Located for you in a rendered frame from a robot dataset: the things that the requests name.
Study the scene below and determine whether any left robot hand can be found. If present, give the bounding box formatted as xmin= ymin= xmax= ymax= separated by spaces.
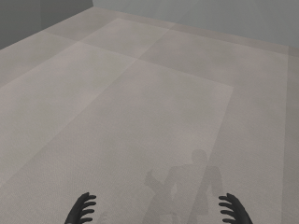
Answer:
xmin=64 ymin=192 xmax=96 ymax=224

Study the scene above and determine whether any right robot hand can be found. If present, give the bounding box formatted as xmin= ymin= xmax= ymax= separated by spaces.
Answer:
xmin=219 ymin=192 xmax=253 ymax=224

